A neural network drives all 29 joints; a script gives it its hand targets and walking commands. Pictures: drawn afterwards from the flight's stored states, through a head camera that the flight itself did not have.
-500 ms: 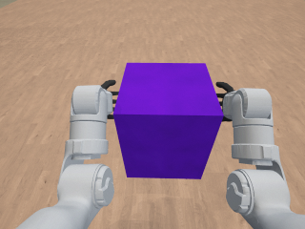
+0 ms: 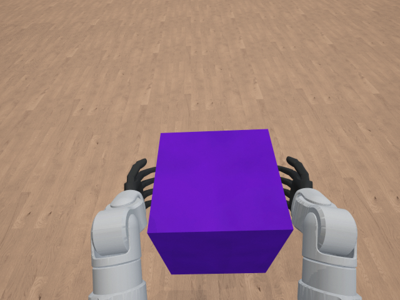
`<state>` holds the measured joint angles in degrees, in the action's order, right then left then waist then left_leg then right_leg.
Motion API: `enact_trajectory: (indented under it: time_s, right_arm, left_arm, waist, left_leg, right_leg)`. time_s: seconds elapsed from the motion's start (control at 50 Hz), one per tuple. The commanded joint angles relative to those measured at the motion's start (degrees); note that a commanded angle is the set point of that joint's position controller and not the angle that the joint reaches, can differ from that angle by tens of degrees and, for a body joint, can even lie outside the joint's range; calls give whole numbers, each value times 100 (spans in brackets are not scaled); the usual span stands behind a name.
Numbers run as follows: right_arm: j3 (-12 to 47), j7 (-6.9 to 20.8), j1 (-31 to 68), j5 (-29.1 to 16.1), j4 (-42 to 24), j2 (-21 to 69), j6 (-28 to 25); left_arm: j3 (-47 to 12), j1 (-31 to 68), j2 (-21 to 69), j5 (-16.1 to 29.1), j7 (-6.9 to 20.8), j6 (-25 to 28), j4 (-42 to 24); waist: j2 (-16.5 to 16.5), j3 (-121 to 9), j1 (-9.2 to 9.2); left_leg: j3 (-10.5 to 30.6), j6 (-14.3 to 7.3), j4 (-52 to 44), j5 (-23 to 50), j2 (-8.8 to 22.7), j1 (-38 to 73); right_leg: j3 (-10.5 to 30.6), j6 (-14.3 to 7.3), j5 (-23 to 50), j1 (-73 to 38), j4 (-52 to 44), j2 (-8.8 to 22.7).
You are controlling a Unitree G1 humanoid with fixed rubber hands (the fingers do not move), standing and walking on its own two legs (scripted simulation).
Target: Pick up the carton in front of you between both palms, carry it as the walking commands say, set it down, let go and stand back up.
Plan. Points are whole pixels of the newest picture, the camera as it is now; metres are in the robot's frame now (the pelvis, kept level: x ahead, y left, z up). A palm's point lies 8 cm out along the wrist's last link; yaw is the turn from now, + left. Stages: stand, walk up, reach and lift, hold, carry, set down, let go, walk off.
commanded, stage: carry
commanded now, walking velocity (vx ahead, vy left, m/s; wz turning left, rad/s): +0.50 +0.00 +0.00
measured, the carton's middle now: (216, 207) +0.31 +0.00 +0.02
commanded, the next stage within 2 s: none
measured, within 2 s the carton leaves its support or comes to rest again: neither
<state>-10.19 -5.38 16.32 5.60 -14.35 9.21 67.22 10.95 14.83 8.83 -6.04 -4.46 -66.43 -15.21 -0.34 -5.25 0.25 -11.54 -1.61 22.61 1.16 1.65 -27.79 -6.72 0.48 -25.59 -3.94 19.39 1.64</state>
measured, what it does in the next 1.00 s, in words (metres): walks ahead: right foot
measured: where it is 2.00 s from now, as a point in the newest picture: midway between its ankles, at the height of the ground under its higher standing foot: (209, 160)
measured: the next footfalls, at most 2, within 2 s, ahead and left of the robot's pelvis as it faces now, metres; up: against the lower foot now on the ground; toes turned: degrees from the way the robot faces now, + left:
right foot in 0.52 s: +0.54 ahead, -0.12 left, +0.00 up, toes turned -11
left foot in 1.04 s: +0.87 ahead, +0.12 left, +0.00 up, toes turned +12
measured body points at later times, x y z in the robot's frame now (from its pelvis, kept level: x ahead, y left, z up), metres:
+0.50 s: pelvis +0.33 -0.01 +0.00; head +0.28 -0.01 +0.45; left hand +0.60 +0.14 +0.10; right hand +0.60 -0.16 +0.10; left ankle +0.14 +0.09 -0.72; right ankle +0.49 -0.12 -0.71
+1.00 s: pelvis +0.67 +0.00 +0.01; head +0.64 +0.00 +0.46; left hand +0.93 +0.16 +0.11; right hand +0.94 -0.14 +0.11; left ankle +0.82 +0.12 -0.71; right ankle +0.50 -0.11 -0.72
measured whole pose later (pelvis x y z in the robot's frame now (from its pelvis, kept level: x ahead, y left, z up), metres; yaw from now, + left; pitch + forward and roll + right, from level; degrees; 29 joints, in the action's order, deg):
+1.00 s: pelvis +0.67 +0.00 +0.01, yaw +1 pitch +3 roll +0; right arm -5.2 -4.4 7.1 6.7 -23.4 7.4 70.8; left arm 4.8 7.7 7.5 -6.2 -4.2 -69.8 -21.9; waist -0.3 -8.5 0.5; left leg -10.3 -0.4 28.6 -1.1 5.4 -31.5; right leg -11.2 2.4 -21.3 -5.3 13.4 3.1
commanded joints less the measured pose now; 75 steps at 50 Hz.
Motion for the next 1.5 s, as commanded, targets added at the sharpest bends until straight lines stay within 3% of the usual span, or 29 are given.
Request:
enact_trajectory:
  time_s: [0.0, 0.02, 0.04, 0.08, 0.1, 0.16, 0.24, 0.42, 0.48, 0.5, 0.52, 0.54, 0.56, 0.62, 0.66, 0.72, 0.8, 0.94, 1.0, 1.02, 1.04, 1.06, 1.08, 1.12, 1.16, 1.28, 1.38, 1.44, 1.48]
  right_arm:
    - [4237, 1351, 2008, -1832, -349, 4962, 161]
    - [4207, 1394, 1814, -1816, -91, 5050, 156]
    - [4195, 1438, 1676, -1916, -170, 5130, 153]
    - [4258, 1485, 1898, -2025, -361, 5283, 135]
    - [4301, 1500, 2014, -2089, -465, 5331, 125]
    - [4350, 1545, 1836, -2172, -469, 5236, 137]
    - [4358, 1619, 1661, -2215, -398, 5005, 188]
    - [4219, 1528, 1756, -2145, -452, 4496, 358]
    - [4253, 1510, 1908, -2171, -472, 4428, 412]
    - [4279, 1509, 1910, -2167, -483, 4394, 432]
    - [4304, 1510, 1938, -2164, -492, 4381, 445]
    - [4407, 1511, 2074, -2204, -637, 4613, 476]
    - [4403, 1535, 2145, -2213, -601, 4674, 438]
    - [4535, 1572, 2022, -2219, -538, 5253, 189]
    - [4608, 1526, 1873, -2126, -534, 5417, 63]
    - [4630, 1446, 1555, -2006, -619, 5404, -45]
    - [4633, 1376, 1465, -1980, -856, 5174, -12]
    - [4506, 1392, 1598, -2122, -1017, 4439, 369]
    - [4346, 1420, 1612, -2124, -830, 4281, 486]
    - [4251, 1432, 1577, -2101, -744, 4238, 508]
    - [4138, 1460, 1692, -2027, -620, 4143, 490]
    - [4168, 1471, 1590, -2127, -507, 4407, 468]
    - [4205, 1493, 1728, -2217, -670, 4584, 440]
    - [4310, 1544, 1893, -2296, -816, 5038, 332]
    - [4374, 1582, 1953, -2329, -852, 5254, 224]
    - [4408, 1652, 1665, -2372, -1075, 4962, 180]
    - [4304, 1577, 1378, -2184, -908, 4590, 303]
    - [4239, 1542, 1330, -2065, -769, 4525, 350]
    - [4234, 1545, 1444, -2043, -726, 4500, 370]
  left_arm:
    - [-4383, 2260, 5111, 2062, 1425, -237, -302]
    - [-4453, 2238, 5066, 2156, 1441, -320, -452]
    - [-4516, 2368, 4966, 2231, 1460, -328, -512]
    - [-4629, 2566, 5183, 2367, 1497, -288, -622]
    - [-4655, 2507, 5251, 2379, 1501, -272, -614]
    - [-4653, 2069, 5286, 2286, 1446, -240, -418]
    - [-4600, 1785, 5137, 2120, 1364, -250, -298]
    - [-4515, 2045, 4649, 2149, 1305, -465, -499]
    - [-4427, 1999, 4572, 2131, 1299, -505, -378]
    - [-4380, 1894, 4580, 2112, 1305, -496, -283]
    - [-4327, 1822, 4570, 2085, 1321, -484, -255]
    - [-4293, 1876, 4663, 2058, 1345, -423, -62]
    - [-4321, 1686, 4933, 2133, 1366, -378, -33]
    - [-4513, 1984, 5506, 2303, 1441, -195, -427]
    - [-4587, 1974, 5593, 2342, 1494, -97, -465]
    - [-4625, 1738, 5438, 2410, 1561, -46, -562]
    - [-4629, 1631, 5094, 2416, 1563, -84, -807]
    - [-4439, 1555, 4433, 2206, 1390, -401, -831]
    - [-4423, 1792, 4318, 2181, 1342, -535, -789]
    - [-4433, 1873, 4267, 2169, 1327, -575, -757]
    - [-4550, 2014, 4374, 2250, 1302, -647, -873]
    - [-4521, 2140, 4409, 2266, 1322, -647, -910]
    - [-4580, 2233, 4675, 2301, 1335, -601, -784]
    - [-4627, 2267, 5034, 2306, 1356, -448, -816]
    - [-4727, 2220, 5278, 2246, 1331, -329, -822]
    - [-4745, 1792, 5212, 2103, 1212, -203, -917]
    - [-4668, 1646, 4879, 2121, 1234, -370, -846]
    - [-4631, 1702, 4764, 2179, 1306, -457, -793]
    - [-4591, 1676, 4760, 2171, 1349, -472, -687]
  waist:
    - [-577, -2705, -128]
    - [-1883, -2935, -149]
    - [-1341, -2497, -155]
    - [-349, -2000, -145]
    - [-202, -1828, -108]
    - [-543, -1569, -69]
    - [-590, -1020, -70]
    - [-777, -220, -153]
    - [-947, -657, -39]
    - [-652, -1131, 62]
    - [-9, -1681, 138]
    - [1738, -2326, 106]
    - [1737, -2103, 91]
    - [278, -1787, 41]
    - [532, -1719, 11]
    - [833, -1421, 32]
    - [772, -1000, 44]
    - [946, -373, 68]
    - [649, -886, -85]
    - [102, -1296, -214]
    - [-1435, -1946, -196]
    - [-2033, -1891, -185]
    - [-1500, -1836, -151]
    - [-409, -1746, -148]
    - [-596, -1750, -90]
    - [-712, -1246, -90]
    - [-806, -735, -103]
    - [-971, -715, -105]
    - [-659, -893, 27]
  left_leg:
    - [1856, -315, 430, 602, 1535, 4369]
    - [3915, -1279, -222, -74, 2436, 5385]
    - [3786, -1299, -508, -235, 2295, 4949]
    - [2746, -882, -689, 129, 1946, 3851]
    - [2413, -740, -882, -176, 1862, 3286]
    - [1578, -603, -1388, -1223, 1523, 2560]
    - [1080, -616, -1735, -1241, 1330, 2497]
    - [500, -435, -1296, 604, 1212, 3095]
    - [107, -215, -26, 2505, 1115, 3098]
    - [-182, -32, 1115, 2467, 858, 2639]
    - [-14, 147, 2476, 931, 698, 1469]
    - [176, 414, 4432, -1033, -32, -351]
    - [889, 288, 5207, -2619, -218, -1039]
    - [1277, 40, 4935, -1865, 585, -1024]
    - [1074, 76, 4300, -1476, 632, -667]
    - [800, 237, 3348, -1136, 667, -805]
    - [450, 348, 1936, -538, 576, -1013]
    - [125, 97, 595, -31, 367, -494]
    - [-433, 22, 267, -791, -151, 1475]
    - [212, 8, 261, -1213, 289, 2751]
    - [3050, -807, -329, -2203, 1989, 4153]
    - [4283, -1107, -1097, -1522, 2364, 4373]
    - [3592, -995, -901, -755, 2234, 4203]
    - [2471, -629, -731, -44, 1916, 3470]
    - [1744, -380, -1000, -447, 1701, 2975]
    - [943, -562, -1456, -393, 1429, 3148]
    - [124, -363, -937, 2206, 1142, 3191]
    - [-98, -116, -356, 2527, 1060, 3121]
    - [-350, 212, 717, 2468, 803, 2713]
  right_leg:
    - [-229, 15, 2528, 1927, 3383, 528]
    - [204, 176, -146, 3815, 4840, -265]
    - [622, 31, -166, 4446, 5485, -87]
    - [721, -130, 459, 4328, 5106, 406]
    - [756, -112, 698, 4118, 4719, 583]
    - [473, 21, 1119, 3838, 3912, 631]
    - [103, 224, 1875, 4153, 2614, 675]
    - [-372, -100, 2586, 3920, 1104, 337]
    - [-827, -281, 2183, 2443, 722, -122]
    - [-955, -278, 1947, 1195, 565, -269]
    - [396, -429, 953, -199, 383, 700]
    - [3218, -1295, 339, -1570, -170, 2262]
    - [3763, -1336, 1428, -1327, -680, 2277]
    - [1863, -817, 2566, -158, -448, 1888]
    - [1218, -629, 1874, 421, -744, 1671]
    - [739, -689, 1454, 565, -1164, 1543]
    - [304, -731, 2011, 302, -1271, 1342]
    - [-135, -566, 2903, -29, -940, 1315]
    - [-673, -280, 3923, 425, 802, 978]
    - [-682, -109, 3199, 1311, 2076, 780]
    - [-454, 233, 1998, 3050, 4057, 187]
    - [41, 206, -144, 4180, 5038, -272]
    - [546, 36, -77, 4341, 5561, 115]
    - [714, -144, 586, 4231, 5254, 578]
    - [613, -113, 1100, 3879, 4647, 667]
    - [97, 135, 1847, 4355, 2945, 616]
    - [-449, 66, 2527, 3796, 1418, 190]
    - [-654, -22, 3056, 2962, 822, -20]
    - [-846, -21, 3864, 1584, -110, -171]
